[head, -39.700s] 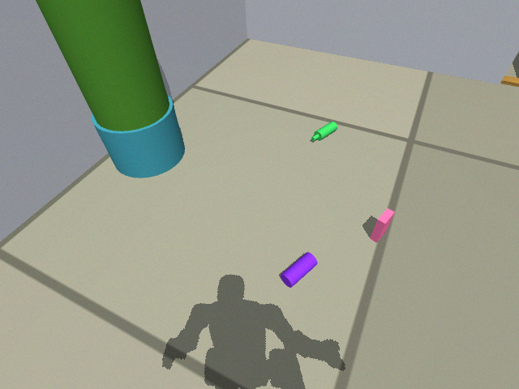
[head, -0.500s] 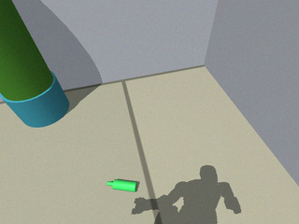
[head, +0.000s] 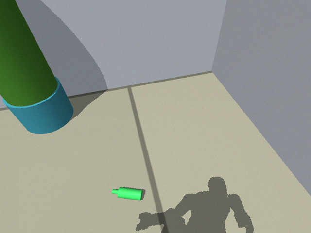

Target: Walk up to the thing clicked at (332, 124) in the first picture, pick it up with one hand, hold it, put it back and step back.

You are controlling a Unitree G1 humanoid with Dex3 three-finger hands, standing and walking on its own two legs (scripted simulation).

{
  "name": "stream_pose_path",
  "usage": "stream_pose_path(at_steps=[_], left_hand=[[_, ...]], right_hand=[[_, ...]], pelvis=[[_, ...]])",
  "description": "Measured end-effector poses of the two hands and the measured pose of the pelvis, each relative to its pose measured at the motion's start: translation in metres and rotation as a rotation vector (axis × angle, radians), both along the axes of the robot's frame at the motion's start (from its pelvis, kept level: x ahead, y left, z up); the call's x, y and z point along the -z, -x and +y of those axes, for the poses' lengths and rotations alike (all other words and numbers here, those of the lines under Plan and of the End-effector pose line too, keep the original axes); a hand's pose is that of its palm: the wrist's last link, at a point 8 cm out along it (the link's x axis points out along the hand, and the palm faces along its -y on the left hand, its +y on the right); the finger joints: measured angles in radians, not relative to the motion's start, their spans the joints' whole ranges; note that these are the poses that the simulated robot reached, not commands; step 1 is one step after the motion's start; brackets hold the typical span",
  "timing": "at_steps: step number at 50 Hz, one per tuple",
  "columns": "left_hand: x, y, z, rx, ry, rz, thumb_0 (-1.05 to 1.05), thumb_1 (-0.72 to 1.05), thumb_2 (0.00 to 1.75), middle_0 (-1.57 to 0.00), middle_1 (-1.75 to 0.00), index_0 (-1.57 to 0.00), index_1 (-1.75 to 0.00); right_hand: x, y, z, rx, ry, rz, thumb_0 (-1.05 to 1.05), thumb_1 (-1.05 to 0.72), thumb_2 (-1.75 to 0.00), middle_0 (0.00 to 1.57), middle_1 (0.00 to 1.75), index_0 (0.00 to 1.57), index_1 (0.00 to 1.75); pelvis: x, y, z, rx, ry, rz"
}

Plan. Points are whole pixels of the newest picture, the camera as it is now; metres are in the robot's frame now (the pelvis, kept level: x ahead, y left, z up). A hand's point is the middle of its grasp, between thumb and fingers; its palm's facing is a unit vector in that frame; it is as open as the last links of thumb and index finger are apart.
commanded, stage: stand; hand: left
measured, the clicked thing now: (127, 193) +0.50 +0.26 -0.75
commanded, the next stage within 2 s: walk up in 0.18 s
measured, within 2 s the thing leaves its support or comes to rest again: neither
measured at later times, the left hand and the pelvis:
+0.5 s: hand out of the picture +0.07 +0.30 -0.19, palm faces -0.03 -0.93 -0.38, open 7.4 cm; pelvis -0.07 +0.03 -0.03, yaw +1 degrees
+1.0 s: hand out of the picture -0.06 +0.29 -0.17, palm faces -0.10 -0.92 -0.38, open 7.4 cm; pelvis -0.17 +0.03 -0.03, yaw -4 degrees
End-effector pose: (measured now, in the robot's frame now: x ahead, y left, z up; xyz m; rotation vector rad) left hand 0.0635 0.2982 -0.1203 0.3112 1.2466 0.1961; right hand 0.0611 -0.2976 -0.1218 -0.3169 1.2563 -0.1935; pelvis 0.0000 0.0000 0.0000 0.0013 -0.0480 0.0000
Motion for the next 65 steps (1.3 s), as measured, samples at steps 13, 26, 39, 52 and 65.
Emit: stream_pose_path(at_steps=[13, 26, 39, 52, 65], left_hand=[[0.002, 0.003, 0.003, -0.025, -0.013, -0.014, 0.0, 0.9, 0.9, -0.21, -0.3, -0.21, -0.3], [0.032, -0.003, 0.049, 0.048, -0.037, -0.117, 0.0, 0.9, 0.9, -0.21, -0.3, -0.21, -0.3], [0.028, 0.058, 0.053, 0.086, -0.015, -0.043, 0.0, 0.91, 0.9, -0.21, -0.3, -0.21, -0.3], [0.006, 0.132, 0.029, 0.098, -0.042, -0.083, 0.0, 0.9, 0.9, -0.21, -0.3, -0.21, -0.3], [0.02, 0.197, 0.041, 0.057, -0.016, -0.149, 0.0, 0.91, 0.9, -0.21, -0.3, -0.21, -0.3]], right_hand=[[0.004, -0.001, -0.004, 0.002, 0.001, 0.0, 0.0, -0.91, -0.9, 0.21, 0.3, 0.2, 0.3], [0.008, 0.058, 0.003, -0.007, 0.129, 0.026, 0.0, -0.91, -0.9, 0.21, 0.3, 0.2, 0.29], [-0.004, 0.128, 0.034, 0.043, 0.117, 0.014, 0.0, -0.9, -0.9, 0.21, 0.3, 0.21, 0.3], [0.009, 0.159, 0.01, 0.042, 0.068, -0.106, 0.0, -0.9, -0.9, 0.21, 0.3, 0.21, 0.3], [-0.006, 0.24, 0.021, -0.051, 0.123, -0.092, 0.0, -0.9, -0.9, 0.21, 0.3, 0.21, 0.3]], pelvis=[[0.005, 0.012, -0.001, -0.005, 0.001, 0.007], [0.036, 0.071, 0.037, -0.025, -0.001, 0.031], [0.021, 0.118, 0.049, 0.038, 0.03, 0.03], [0.024, 0.184, 0.03, 0.071, -0.009, 0.014], [0.029, 0.264, 0.034, 0.022, 0.001, -0.001]])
